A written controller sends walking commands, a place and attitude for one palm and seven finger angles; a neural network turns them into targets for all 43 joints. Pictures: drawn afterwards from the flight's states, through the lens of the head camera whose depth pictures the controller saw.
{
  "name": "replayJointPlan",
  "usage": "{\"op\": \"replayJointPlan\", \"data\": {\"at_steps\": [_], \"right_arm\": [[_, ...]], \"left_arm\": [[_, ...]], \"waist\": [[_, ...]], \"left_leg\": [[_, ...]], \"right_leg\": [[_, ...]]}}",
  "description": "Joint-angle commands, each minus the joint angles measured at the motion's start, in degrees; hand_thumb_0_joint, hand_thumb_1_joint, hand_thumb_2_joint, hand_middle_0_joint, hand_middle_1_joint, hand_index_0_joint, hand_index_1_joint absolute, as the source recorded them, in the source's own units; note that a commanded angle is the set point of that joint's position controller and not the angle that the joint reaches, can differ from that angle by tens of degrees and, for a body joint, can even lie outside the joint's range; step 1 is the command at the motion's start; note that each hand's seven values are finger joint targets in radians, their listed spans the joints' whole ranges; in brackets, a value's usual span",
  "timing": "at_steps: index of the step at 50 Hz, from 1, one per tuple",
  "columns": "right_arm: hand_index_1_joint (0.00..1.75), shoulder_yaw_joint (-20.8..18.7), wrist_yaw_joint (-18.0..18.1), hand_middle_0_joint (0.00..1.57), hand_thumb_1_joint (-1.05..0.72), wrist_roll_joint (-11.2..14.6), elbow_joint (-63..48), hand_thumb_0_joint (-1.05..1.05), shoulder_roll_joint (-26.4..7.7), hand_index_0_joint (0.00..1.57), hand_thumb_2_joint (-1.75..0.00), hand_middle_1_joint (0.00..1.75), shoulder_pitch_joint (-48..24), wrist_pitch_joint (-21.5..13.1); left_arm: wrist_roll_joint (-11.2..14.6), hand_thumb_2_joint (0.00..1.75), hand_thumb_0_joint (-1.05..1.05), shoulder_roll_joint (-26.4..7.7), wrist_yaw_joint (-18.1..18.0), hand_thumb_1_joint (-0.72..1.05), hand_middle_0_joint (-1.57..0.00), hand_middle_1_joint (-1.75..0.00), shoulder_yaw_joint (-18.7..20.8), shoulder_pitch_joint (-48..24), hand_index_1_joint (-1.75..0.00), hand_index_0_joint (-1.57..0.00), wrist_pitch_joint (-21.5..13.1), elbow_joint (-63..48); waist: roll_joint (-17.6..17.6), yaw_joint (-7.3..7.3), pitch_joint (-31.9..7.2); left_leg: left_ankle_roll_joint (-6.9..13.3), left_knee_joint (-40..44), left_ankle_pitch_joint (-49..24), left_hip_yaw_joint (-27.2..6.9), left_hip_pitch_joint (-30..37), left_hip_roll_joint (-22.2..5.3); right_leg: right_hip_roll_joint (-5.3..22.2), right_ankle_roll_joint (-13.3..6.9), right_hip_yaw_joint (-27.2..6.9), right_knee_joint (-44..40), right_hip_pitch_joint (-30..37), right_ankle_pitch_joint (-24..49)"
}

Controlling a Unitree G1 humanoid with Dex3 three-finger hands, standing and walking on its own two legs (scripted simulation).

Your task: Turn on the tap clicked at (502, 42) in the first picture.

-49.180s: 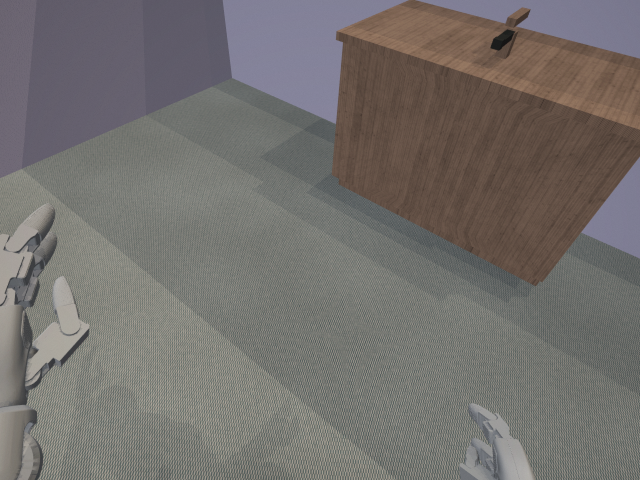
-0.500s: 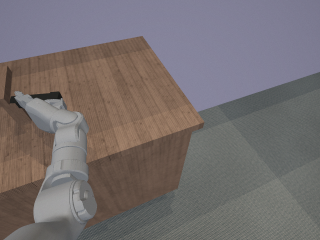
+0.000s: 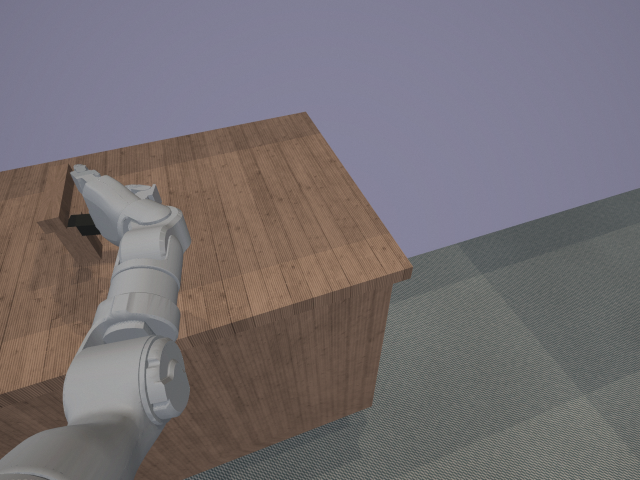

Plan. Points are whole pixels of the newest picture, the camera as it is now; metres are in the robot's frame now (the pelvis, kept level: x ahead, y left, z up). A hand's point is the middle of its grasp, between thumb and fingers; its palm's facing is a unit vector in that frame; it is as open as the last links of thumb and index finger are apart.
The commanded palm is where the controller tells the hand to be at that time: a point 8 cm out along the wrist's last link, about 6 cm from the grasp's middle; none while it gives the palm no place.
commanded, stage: lift the hand up off the lever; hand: left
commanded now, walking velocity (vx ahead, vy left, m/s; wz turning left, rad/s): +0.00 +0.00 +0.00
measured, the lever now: (144, 220) +0.50 +0.28 +0.07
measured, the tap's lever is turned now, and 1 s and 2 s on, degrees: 75 75 75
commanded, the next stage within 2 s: draw the hand back beside the body in 0.02 s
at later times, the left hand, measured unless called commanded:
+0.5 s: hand (141, 251) +0.37 +0.22 +0.13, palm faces +0.28 -0.94 -0.22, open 7.8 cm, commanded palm +0.33 +0.26 +0.16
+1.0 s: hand (70, 294) +0.28 +0.25 +0.17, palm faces +0.26 -0.93 -0.26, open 7.6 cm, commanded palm +0.24 +0.29 +0.18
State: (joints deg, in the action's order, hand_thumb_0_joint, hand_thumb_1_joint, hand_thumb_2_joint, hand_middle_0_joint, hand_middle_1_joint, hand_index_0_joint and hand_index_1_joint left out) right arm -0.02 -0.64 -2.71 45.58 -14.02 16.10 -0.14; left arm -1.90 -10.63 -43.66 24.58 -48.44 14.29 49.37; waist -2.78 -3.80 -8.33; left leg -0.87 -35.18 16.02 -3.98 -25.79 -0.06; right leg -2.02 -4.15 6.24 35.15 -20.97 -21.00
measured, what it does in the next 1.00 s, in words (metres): stands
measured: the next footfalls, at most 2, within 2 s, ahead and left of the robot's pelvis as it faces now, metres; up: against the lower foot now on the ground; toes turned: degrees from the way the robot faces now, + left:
none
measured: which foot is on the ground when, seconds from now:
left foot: down 0.00-1.00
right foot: down 0.00-1.00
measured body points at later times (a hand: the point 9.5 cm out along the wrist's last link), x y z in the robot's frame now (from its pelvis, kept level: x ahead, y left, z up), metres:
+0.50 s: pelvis +0.01 +0.02 +0.01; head -0.02 -0.01 +0.46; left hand +0.35 +0.27 +0.14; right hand +0.09 -0.25 -0.10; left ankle +0.02 +0.15 -0.72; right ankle -0.03 -0.06 -0.72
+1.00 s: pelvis +0.00 +0.04 +0.02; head -0.02 +0.03 +0.47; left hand +0.26 +0.30 +0.18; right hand +0.18 -0.18 -0.06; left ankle +0.02 +0.15 -0.72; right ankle -0.03 -0.06 -0.72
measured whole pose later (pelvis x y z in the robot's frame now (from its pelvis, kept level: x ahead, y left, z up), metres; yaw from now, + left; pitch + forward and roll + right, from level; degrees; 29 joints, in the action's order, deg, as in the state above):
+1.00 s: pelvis +0.00 +0.04 +0.02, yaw -4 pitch -5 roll +0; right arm 2.5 2.4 -0.2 35.6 -11.8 9.8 -2.2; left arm 4.8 -18.1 -4.7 11.6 7.9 -4.2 -6.6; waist -2.5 2.4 1.4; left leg 0.9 -20.9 11.3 1.0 -4.5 0.5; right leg -1.3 -1.5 1.0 19.0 -0.4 -13.5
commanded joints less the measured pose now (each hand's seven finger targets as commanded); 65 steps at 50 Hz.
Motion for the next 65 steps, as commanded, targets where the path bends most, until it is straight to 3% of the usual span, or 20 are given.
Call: {"op": "replayJointPlan", "data": {"at_steps": [1,3,6,7,8,10,12,14,16,17,20,21,26,32,35,42,46,51,55,65], "right_arm": [[0.3,-2.6,0.3,0.2,-0.9,-0.6,-5.4,0.0,-6.5,0.2,-0.9,0.3,-1.9,-2.3],[0.3,-3.1,-0.4,0.2,-0.9,-1.6,-5.2,0.0,-5.7,0.2,-0.9,0.3,-1.4,-2.7],[0.3,-4.2,-0.1,0.2,-0.9,-2.2,-5.2,0.0,-5.4,0.2,-0.9,0.3,-1.4,-3.4],[0.3,-4.6,1.1,0.2,-0.9,-0.8,-6.8,0.0,-6.5,0.2,-0.9,0.3,-1.6,-2.2],[0.3,-4.8,2.2,0.2,-0.9,0.0,-7.9,0.0,-6.7,0.2,-0.9,0.3,-1.1,-2.2],[0.3,-4.3,3.5,0.2,-0.9,0.7,-8.9,0.0,-6.3,0.2,-0.9,0.3,-1.2,-2.1],[0.3,-3.6,4.2,0.2,-0.9,1.8,-9.6,0.0,-6.1,0.2,-0.9,0.3,-1.2,-1.2],[0.3,-2.8,5.1,0.2,-0.9,3.1,-11.1,0.0,-6.7,0.2,-0.9,0.3,-2.2,-0.3],[0.3,-2.2,6.1,0.2,-0.9,4.5,-13.1,0.0,-6.7,0.2,-0.9,0.3,-4.3,0.4],[0.3,-1.9,4.9,0.2,-0.9,4.1,-12.4,0.0,-7.2,0.2,-0.9,0.3,-2.7,0.5],[0.3,-1.6,4.6,0.2,-0.9,5.0,-15.5,0.0,-6.8,0.2,-0.9,0.3,-6.9,0.5],[0.3,-1.7,4.8,0.2,-0.9,5.2,-15.9,0.0,-7.1,0.2,-0.9,0.3,-8.4,0.1],[0.3,-1.6,4.8,0.2,-0.9,4.6,-16.3,0.0,-6.8,0.2,-0.9,0.3,-10.9,-4.3],[0.3,-1.4,5.0,0.2,-0.9,4.0,-14.5,0.0,-6.6,0.2,-0.9,0.3,-11.0,-6.6],[0.3,-1.1,4.9,0.2,-0.9,3.9,-14.8,0.0,-6.7,0.2,-0.9,0.3,-12.0,-6.0],[0.3,-0.2,4.2,0.2,-0.9,3.3,-17.0,0.0,-5.2,0.2,-0.9,0.3,-13.7,-4.5],[0.3,-0.3,4.0,0.2,-0.9,2.9,-18.1,0.0,-5.1,0.2,-0.9,0.3,-14.2,-4.6],[0.3,-0.6,3.4,0.2,-0.9,2.7,-18.4,0.0,-5.0,0.2,-0.9,0.3,-13.9,-5.5],[0.3,-1.1,3.4,0.2,-0.9,2.7,-18.0,0.0,-5.4,0.2,-0.9,0.3,-13.8,-6.0],[0.3,-1.3,3.6,0.2,-0.9,2.5,-18.1,0.0,-4.6,0.2,-0.9,0.3,-14.1,-7.5]], "left_arm": [[-5.1,0.9,0.0,-13.4,-4.0,0.9,-0.15,-0.15,2.4,-24.8,-0.15,-0.15,-6.7,-11.7],[-8.6,0.9,0.0,-13.9,-6.0,0.9,-0.15,-0.15,0.6,-32.2,-0.15,-0.15,-10.5,-18.0],[-10.4,0.9,0.0,-14.2,-6.5,0.9,-0.15,-0.15,-0.4,-35.0,-0.15,-0.15,-15.1,-25.2],[-8.6,0.9,0.0,-10.3,2.9,0.9,-0.15,-0.15,-10.4,-30.2,-0.15,-0.15,-14.5,-28.2],[-7.1,0.9,0.0,-13.7,7.0,0.9,-0.15,-0.16,-7.4,-27.9,-0.16,-0.15,-14.7,-30.1],[-5.4,0.9,0.0,-13.2,12.0,0.9,-0.15,-0.16,-8.8,-22.4,-0.16,-0.15,-14.7,-33.5],[-2.7,0.9,0.0,-11.7,18.3,0.9,-0.16,-0.17,-10.0,-11.5,-0.17,-0.16,-14.0,-32.0],[1.2,0.9,0.0,-13.5,25.3,0.9,-0.16,-0.17,-8.4,0.5,-0.17,-0.16,-12.2,-29.4],[6.5,0.9,0.0,-16.2,29.8,0.9,-0.16,-0.18,-3.0,9.7,-0.18,-0.16,-9.8,-31.3],[4.8,0.9,0.0,-26.7,31.3,0.9,-0.16,-0.18,-1.9,18.2,-0.18,-0.16,-12.6,-29.0],[6.9,0.9,0.0,-23.3,35.2,0.9,-0.16,-0.19,-4.7,20.5,-0.19,-0.16,-16.2,-37.6],[7.2,0.9,0.0,-25.3,35.9,0.9,-0.16,-0.19,-3.6,19.4,-0.19,-0.16,-17.4,-41.7],[6.1,0.9,0.0,-21.0,36.6,0.9,-0.17,-0.21,-10.1,11.3,-0.21,-0.17,-22.2,-58.4],[6.0,0.9,0.0,-13.6,36.4,0.9,-0.18,-0.23,-15.6,20.3,-0.23,-0.18,-23.3,-53.2],[6.2,0.9,0.0,-14.5,37.0,0.9,-0.18,-0.24,-14.1,25.7,-0.24,-0.18,-23.4,-53.7],[6.7,0.9,0.0,-18.0,38.3,0.9,-0.19,-0.26,-8.2,36.2,-0.26,-0.19,-23.5,-63.6],[6.5,0.9,0.0,-20.3,38.2,0.9,-0.19,-0.27,-5.3,40.5,-0.27,-0.19,-23.2,-70.4],[6.3,0.9,0.0,-16.2,38.3,0.9,-0.19,-0.29,-8.6,48.1,-0.29,-0.19,-22.9,-74.6],[6.4,0.9,0.0,-15.8,38.1,0.9,-0.2,-0.3,-8.2,53.2,-0.3,-0.2,-22.9,-75.7],[6.4,0.9,0.0,-19.1,37.3,0.9,-0.2,-0.3,-2.7,66.0,-0.3,-0.2,-24.8,-84.7]], "waist": [[5.7,0.46,-7.1],[0.0,-0.47,-12.2],[-0.5,-1.08,-19.8],[1.1,-2.57,-22.9],[-1.0,-1.01,-25.1],[-3.4,0.44,-26.1],[-1.8,1.54,-22.2],[4.6,3.33,-15.7],[6.5,6.88,-13.9],[6.0,5.71,-9.5],[10.1,5.74,-2.3],[6.0,5.89,-1.4],[-5.9,3.64,-2.1],[1.8,3.35,0.9],[4.4,4.4,0.7],[-3.7,6.49,1.1],[-3.6,6.77,0.8],[-2.1,6.4,2.0],[2.5,6.55,3.6],[-1.5,7.7,4.5]], "left_leg": [[3.2,2.0,-6.1,2.2,1.5,1.6],[3.2,0.1,-8.0,2.1,3.4,1.4],[3.3,-2.4,-10.0,2.0,5.1,1.2],[3.3,-2.2,-13.4,3.4,8.8,1.4],[3.4,-2.1,-15.7,4.1,10.7,1.5],[3.4,-1.5,-18.9,4.6,13.0,1.7],[3.4,0.1,-19.6,4.4,12.8,1.3],[3.6,2.7,-16.2,4.6,9.5,1.1],[3.6,5.3,-15.1,4.8,9.6,1.2],[3.5,7.8,-13.6,5.5,11.4,0.3],[3.8,10.4,-11.1,5.6,11.9,0.2],[3.7,11.0,-11.2,5.8,13.9,0.3],[3.5,12.6,-13.4,5.0,24.7,0.8],[3.4,15.2,-8.4,3.2,26.6,0.5],[3.3,16.1,-8.7,2.8,26.4,0.4],[1.8,17.6,-14.5,2.4,26.3,0.0],[1.8,17.0,-17.5,2.6,26.9,-0.3],[1.8,16.4,-20.1,2.6,27.6,-0.7],[2.4,16.0,-17.9,2.9,26.3,-0.7],[2.5,14.5,-15.3,3.3,24.0,-0.2]], "right_leg": [[3.5,5.6,-4.9,-7.7,2.1,17.1],[2.7,4.5,-4.7,-5.3,0.7,17.3],[2.1,4.4,-5.1,-2.9,1.9,20.1],[2.0,4.1,-6.8,-1.8,6.3,26.8],[2.3,4.1,-7.3,-2.2,8.7,31.8],[2.3,4.2,-7.4,-2.2,11.3,37.4],[1.9,3.8,-6.8,-3.1,12.0,37.9],[2.1,4.6,-7.1,-5.3,14.7,39.2],[2.4,4.9,-7.3,-7.1,19.3,39.7],[3.8,5.7,-8.0,-7.9,20.0,39.3],[2.9,5.6,-8.0,-11.3,18.2,32.6],[2.9,5.2,-8.2,-12.8,17.3,30.3],[0.6,3.2,-7.2,-16.3,11.7,21.9],[-0.1,3.0,-5.9,-17.3,10.1,14.2],[0.0,2.8,-5.7,-17.9,12.1,14.6],[0.3,1.9,-5.5,-18.2,17.1,18.5],[0.2,1.8,-5.4,-18.6,17.9,20.6],[0.2,1.9,-5.1,-18.4,17.0,21.5],[0.4,2.3,-5.0,-18.5,16.5,20.7],[1.2,2.3,-5.0,-18.4,16.4,19.5]]}}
